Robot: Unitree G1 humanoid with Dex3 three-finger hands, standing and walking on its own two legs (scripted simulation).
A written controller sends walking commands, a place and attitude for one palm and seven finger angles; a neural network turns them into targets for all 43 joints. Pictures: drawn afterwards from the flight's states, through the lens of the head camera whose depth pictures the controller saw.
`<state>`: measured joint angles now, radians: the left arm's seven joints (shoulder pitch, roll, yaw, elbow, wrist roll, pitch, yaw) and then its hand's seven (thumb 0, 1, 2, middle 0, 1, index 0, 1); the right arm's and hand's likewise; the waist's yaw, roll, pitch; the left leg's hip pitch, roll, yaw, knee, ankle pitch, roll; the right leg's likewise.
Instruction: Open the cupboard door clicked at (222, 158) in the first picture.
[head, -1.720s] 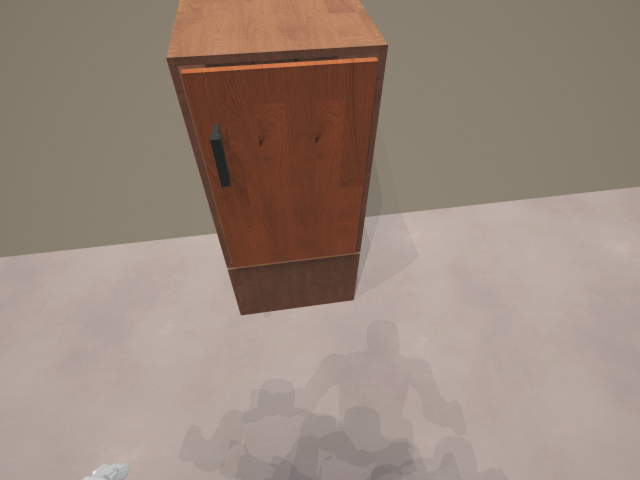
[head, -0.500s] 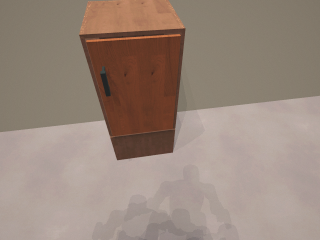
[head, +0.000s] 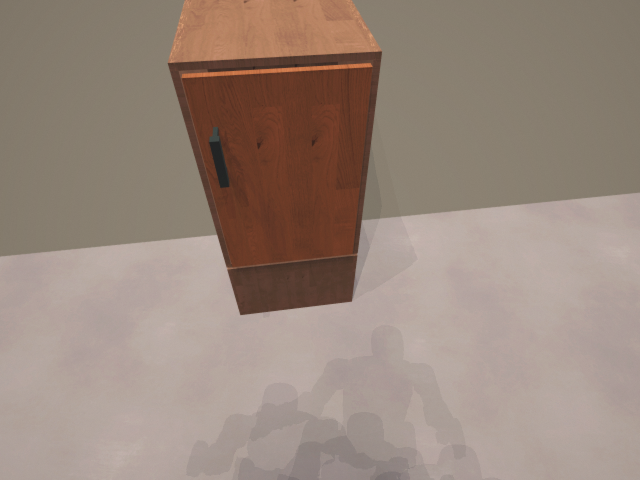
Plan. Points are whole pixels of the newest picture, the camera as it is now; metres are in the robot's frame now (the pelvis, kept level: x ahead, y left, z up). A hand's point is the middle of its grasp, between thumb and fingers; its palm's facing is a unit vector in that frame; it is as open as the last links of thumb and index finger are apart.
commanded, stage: turn to face it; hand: left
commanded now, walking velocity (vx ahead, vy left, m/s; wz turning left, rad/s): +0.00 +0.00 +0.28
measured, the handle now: (220, 157) +0.74 +0.27 -0.04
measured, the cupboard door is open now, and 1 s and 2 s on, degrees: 0 0 0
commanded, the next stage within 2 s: take the last steps up to it in 0.34 s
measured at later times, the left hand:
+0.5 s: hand out of the picture -0.01 +0.20 -0.18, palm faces +0.15 -0.96 -0.25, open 7.4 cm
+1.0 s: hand out of the picture +0.06 +0.21 -0.18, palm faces +0.18 -0.98 -0.13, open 7.4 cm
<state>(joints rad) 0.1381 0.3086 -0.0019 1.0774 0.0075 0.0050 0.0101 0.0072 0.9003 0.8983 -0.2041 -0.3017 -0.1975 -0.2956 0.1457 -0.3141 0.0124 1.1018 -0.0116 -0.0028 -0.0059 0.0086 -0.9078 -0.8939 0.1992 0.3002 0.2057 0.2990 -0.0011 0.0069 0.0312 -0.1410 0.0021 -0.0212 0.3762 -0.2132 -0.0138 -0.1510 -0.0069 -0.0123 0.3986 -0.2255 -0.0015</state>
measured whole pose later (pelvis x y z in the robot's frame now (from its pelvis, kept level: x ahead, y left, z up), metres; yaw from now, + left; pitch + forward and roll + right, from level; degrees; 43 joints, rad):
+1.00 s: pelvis +0.08 +0.04 +0.00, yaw +9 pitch +0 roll -1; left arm 0.28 0.17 0.05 1.08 0.03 0.01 -0.02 0.01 0.91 0.90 -0.20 -0.30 -0.19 -0.29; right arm 0.39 -0.11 -0.01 1.12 -0.03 -0.07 -0.03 0.01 -0.91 -0.89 0.20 0.30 0.20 0.30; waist -0.01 -0.03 0.03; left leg -0.06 0.05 0.14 0.35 -0.29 0.01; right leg -0.52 -0.10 -0.09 0.93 -0.27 0.02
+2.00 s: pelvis +0.21 -0.02 -0.02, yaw +9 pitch -2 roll +0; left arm 0.27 0.16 0.00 0.95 0.02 0.01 0.04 0.01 0.90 0.90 -0.20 -0.30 -0.20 -0.30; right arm 0.23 -0.19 -0.04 0.94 -0.02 0.02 0.00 0.01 -0.91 -0.89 0.19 0.30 0.20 0.30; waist 0.00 0.03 0.03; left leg -0.31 0.01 0.06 0.62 -0.27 0.02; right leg -0.26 0.00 -0.06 0.64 -0.34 -0.02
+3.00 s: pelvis +0.25 -0.03 -0.01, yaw +8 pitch +0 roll +1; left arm 0.43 0.17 0.01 0.59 -0.09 0.01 0.07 0.02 0.91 0.90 -0.20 -0.31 -0.20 -0.30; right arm 0.28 -0.19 0.01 0.97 0.02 -0.12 -0.06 0.01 -0.91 -0.89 0.20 0.30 0.20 0.30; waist 0.02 0.00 0.02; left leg -0.22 0.02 0.07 0.48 -0.26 -0.01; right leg -0.18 0.02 -0.05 0.50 -0.32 -0.04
